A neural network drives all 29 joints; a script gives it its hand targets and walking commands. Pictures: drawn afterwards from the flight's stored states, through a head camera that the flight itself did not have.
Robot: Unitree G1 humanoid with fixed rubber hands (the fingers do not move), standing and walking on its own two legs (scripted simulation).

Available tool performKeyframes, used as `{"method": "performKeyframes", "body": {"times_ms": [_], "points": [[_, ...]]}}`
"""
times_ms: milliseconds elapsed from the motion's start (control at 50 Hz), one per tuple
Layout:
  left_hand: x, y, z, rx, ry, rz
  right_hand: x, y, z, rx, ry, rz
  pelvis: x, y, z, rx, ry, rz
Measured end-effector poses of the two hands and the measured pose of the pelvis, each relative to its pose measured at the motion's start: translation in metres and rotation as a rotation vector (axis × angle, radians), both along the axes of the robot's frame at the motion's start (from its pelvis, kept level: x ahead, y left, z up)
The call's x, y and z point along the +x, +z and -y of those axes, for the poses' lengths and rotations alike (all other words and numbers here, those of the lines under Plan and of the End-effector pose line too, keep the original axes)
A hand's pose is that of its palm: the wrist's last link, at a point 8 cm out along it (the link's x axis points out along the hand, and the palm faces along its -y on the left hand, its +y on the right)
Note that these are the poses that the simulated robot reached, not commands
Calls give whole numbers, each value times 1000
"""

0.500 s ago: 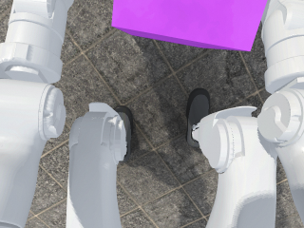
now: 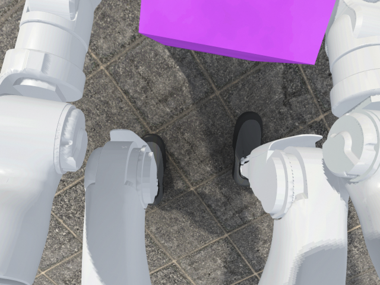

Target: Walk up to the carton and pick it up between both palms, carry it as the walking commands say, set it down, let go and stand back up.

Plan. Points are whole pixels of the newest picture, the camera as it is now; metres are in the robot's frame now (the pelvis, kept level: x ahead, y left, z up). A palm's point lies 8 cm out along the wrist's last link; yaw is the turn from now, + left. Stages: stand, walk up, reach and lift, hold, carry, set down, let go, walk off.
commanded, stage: reach and lift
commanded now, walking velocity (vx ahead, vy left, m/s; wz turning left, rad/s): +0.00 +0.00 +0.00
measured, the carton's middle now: out of the picture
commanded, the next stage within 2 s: none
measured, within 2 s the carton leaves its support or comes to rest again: leaves its support in 1.16 s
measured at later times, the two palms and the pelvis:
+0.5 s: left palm out of the picture +0.58 +0.11 -0.18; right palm out of the picture +0.55 -0.19 -0.19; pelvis +0.00 +0.00 +0.00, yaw +0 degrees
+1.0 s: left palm out of the picture +0.58 +0.11 -0.18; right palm out of the picture +0.55 -0.19 -0.19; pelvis +0.00 +0.00 -0.01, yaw +0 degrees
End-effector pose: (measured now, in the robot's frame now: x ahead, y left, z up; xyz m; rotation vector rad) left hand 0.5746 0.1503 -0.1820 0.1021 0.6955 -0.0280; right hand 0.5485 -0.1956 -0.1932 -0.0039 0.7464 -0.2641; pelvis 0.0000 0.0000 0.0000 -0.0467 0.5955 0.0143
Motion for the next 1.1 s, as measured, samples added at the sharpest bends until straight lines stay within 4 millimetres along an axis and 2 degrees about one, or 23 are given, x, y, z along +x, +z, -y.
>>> {"method": "performKeyframes", "body": {"times_ms": [300,440,920,1100], "points": [[-1,0,41,-74,-45,6,1,0,-1,-3,6,5,0,0,0,0,-1,-1],[1,1,40,-38,-67,15,1,0,-1,0,8,4,0,0,1,1,-1,0],[1,0,40,-76,-55,-7,4,1,0,21,20,-35,0,-10,3,9,-4,21],[1,4,36,-47,-26,-19,7,8,-7,-31,59,-58,-2,-11,4,9,-3,27]]}}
